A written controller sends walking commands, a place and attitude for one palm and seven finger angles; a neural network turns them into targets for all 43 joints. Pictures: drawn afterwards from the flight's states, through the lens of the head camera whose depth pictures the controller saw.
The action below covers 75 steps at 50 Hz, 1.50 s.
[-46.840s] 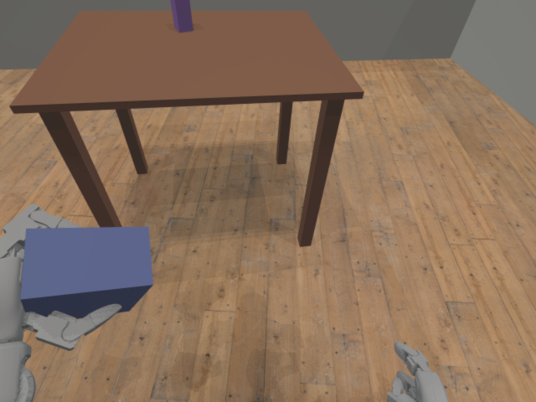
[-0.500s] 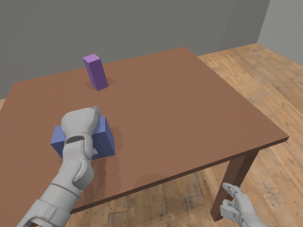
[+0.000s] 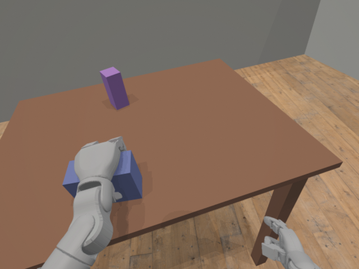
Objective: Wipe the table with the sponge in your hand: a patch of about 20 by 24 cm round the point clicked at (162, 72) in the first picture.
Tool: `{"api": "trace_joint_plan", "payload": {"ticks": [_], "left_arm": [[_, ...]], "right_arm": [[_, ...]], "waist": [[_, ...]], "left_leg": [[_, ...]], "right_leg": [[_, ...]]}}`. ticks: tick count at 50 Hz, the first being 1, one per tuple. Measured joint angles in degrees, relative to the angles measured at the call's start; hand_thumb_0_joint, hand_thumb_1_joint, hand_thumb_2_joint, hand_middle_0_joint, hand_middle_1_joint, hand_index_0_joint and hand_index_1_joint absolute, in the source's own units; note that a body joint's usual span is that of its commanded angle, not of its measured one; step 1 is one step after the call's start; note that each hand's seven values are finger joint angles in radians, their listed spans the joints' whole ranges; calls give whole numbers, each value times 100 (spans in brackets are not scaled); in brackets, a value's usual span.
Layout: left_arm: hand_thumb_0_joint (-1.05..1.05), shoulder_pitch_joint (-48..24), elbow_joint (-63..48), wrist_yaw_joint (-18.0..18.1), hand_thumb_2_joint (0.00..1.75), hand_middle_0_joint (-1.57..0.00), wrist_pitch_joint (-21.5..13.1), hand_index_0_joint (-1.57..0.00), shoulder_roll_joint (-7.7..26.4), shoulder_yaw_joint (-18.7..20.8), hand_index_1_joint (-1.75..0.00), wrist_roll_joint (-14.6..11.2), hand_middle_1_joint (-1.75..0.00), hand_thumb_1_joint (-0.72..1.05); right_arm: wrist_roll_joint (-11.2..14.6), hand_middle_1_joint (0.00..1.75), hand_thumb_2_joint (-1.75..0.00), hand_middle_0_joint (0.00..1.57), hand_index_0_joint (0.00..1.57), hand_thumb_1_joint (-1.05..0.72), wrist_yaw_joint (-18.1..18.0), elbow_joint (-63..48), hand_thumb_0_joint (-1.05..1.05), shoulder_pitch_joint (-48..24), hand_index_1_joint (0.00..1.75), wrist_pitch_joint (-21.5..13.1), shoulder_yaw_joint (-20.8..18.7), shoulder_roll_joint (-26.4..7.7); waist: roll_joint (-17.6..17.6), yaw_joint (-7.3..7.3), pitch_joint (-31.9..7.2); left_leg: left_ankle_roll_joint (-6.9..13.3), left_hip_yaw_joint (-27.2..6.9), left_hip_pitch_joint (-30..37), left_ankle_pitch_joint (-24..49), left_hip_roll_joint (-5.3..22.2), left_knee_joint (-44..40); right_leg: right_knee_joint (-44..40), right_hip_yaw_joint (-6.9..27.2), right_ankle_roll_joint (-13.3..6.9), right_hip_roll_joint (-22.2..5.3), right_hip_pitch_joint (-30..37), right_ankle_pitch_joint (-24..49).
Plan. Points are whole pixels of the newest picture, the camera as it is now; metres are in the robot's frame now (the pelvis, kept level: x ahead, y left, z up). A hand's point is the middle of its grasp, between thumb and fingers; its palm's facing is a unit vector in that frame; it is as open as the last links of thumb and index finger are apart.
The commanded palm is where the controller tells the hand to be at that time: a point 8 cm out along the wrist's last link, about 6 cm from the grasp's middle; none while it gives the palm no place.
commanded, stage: wipe back along the middle lane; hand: left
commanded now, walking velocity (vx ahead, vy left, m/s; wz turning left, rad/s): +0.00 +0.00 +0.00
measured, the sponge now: (109, 184) +0.28 +0.22 +0.06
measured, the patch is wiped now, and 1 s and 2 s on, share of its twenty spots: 0.80 0.80 0.85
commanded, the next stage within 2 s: slide across to the third lane in 0.12 s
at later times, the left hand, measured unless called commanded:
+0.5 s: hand (121, 184) +0.25 +0.16 +0.11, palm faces +0.13 -0.16 -0.98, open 10.5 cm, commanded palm +0.22 +0.14 +0.17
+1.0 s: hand (148, 177) +0.27 +0.11 +0.12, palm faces +0.11 -0.23 -0.97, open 10.5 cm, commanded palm +0.25 +0.11 +0.17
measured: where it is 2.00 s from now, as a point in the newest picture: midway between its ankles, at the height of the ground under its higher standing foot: outside the picture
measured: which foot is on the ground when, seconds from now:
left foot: down 0.00-1.00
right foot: down 0.00-1.00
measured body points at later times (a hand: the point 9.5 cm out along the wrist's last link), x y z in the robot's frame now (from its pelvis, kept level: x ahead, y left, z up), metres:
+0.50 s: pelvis -0.01 -0.02 +0.00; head -0.05 -0.07 +0.44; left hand +0.24 +0.17 +0.16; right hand +0.23 -0.21 -0.08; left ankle -0.01 +0.12 -0.74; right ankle +0.01 -0.10 -0.74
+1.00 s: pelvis -0.02 -0.02 +0.00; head -0.07 -0.07 +0.45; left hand +0.26 +0.12 +0.17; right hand +0.23 -0.21 -0.07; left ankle -0.01 +0.12 -0.74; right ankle +0.01 -0.10 -0.74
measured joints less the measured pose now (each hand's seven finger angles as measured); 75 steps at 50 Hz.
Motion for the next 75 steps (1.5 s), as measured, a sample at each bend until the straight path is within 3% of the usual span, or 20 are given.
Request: {"api": "trace_joint_plan", "payload": {"ticks": [15,31,51,56,75], "left_arm": [[0,667,-743,92,104,-56,-141,-69,-100,-91,-128,-40,-139,-52],[-1,-149,-127,-43,104,-60,-190,-73,-171,-556,-124,-218,-136,-54],[-2,-670,332,57,104,-62,-407,-75,-508,-808,-122,-488,-135,-55],[-2,-842,617,92,104,-63,-443,-75,-539,-706,-122,-528,-134,-55],[-2,-1898,2247,247,105,-63,-11,-76,-712,-412,-122,-357,-135,-56]], "right_arm": [[-32,30,-90,20,16,-91,72,-28,1,-10,29,57,-10,37],[-54,30,-90,20,17,-91,-71,163,2,-88,29,-323,7,96],[-61,30,-90,20,20,-91,-16,76,2,-194,30,-304,35,156],[-66,30,-90,20,20,-91,-101,119,2,-197,30,-191,95,212],[8,30,-90,20,20,-91,-317,293,1,48,30,26,74,89]], "waist": [[74,88,21],[113,140,156],[7,62,114],[-57,23,69],[-127,-203,-18]], "left_leg": [[-70,-11,58,-5,72,54],[-122,-121,141,174,88,-76],[-142,-82,190,289,119,-200],[-135,-47,172,296,134,-219],[-132,9,-80,319,121,-225]], "right_leg": [[75,-14,-76,73,42,-13],[-28,-122,-144,86,144,116],[-167,-80,-155,119,183,258],[-200,-45,-151,137,157,288],[-155,12,-136,127,-135,304]]}}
